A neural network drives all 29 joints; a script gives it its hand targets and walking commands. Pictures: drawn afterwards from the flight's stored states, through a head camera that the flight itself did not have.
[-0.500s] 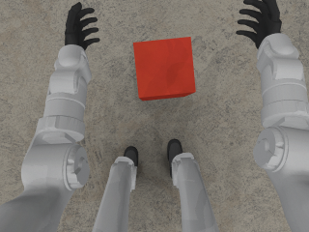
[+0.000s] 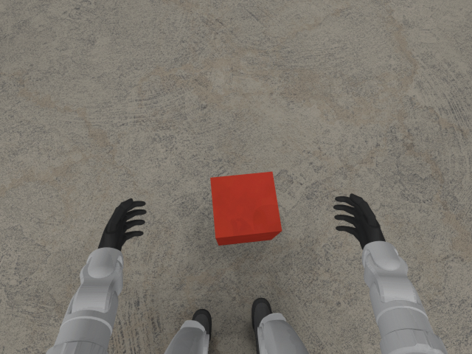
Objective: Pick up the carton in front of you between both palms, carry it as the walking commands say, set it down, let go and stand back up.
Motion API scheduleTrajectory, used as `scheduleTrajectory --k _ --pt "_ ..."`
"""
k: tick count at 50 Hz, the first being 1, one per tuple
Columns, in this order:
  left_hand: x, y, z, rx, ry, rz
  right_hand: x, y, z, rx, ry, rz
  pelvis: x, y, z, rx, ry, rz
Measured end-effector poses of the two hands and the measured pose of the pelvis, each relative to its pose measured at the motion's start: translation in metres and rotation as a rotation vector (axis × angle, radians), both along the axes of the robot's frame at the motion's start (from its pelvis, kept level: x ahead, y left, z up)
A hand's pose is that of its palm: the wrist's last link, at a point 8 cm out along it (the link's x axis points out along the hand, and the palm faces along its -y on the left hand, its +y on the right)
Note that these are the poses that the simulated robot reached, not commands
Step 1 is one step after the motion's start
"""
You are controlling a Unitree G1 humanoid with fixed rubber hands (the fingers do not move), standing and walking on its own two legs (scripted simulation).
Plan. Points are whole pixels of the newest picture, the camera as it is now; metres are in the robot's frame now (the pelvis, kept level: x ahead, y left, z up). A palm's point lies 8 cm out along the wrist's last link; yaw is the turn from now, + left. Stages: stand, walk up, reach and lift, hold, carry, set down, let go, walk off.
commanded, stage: let go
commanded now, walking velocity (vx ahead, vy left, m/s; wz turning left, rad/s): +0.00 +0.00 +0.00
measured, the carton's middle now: (243, 211) +0.47 -0.04 -0.61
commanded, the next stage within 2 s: stand in 0.78 s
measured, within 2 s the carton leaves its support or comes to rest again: neither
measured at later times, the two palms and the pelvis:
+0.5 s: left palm (56, 329) +0.19 +0.24 -0.03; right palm (391, 320) +0.19 -0.22 -0.03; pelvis +0.03 +0.01 +0.04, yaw +0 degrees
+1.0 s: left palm (35, 334) +0.18 +0.28 -0.05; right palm (420, 317) +0.19 -0.27 -0.05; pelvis +0.04 +0.00 +0.03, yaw +1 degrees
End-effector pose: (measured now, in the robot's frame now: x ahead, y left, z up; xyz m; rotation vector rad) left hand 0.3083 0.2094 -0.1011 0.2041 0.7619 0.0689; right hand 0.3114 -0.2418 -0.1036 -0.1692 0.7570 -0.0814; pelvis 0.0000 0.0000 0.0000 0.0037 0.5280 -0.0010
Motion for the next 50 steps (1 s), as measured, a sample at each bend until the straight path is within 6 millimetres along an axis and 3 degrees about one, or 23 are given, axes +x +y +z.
scheduleTrajectory --k 11,18,28,39,50 --pt "-0.087 0.029 0.047 -0.006 0.016 0.021 -0.081 0.017 0.047 0.007 0.02 0.012 0.012 0.01 0.028 -0.012 -0.282 0.009" --pt "-0.121 0.038 0.067 -0.004 0.026 0.022 -0.117 0.023 0.065 0.016 0.034 0.004 0.022 0.014 0.038 -0.016 -0.447 0.008" --pt "-0.117 0.032 0.075 -0.012 0.024 0.0 -0.123 0.022 0.074 0.017 0.033 0.013 0.028 0.011 0.038 -0.018 -0.584 0.004" --pt "-0.116 0.028 0.073 -0.011 0.04 0.009 -0.121 0.016 0.072 0.007 0.061 0.015 0.032 0.005 0.037 -0.019 -0.607 0.006" --pt "-0.13 0.074 0.052 0.138 0.134 0.086 -0.123 -0.029 0.055 -0.166 0.133 -0.017 0.043 0.004 0.031 -0.01 -0.519 0.022"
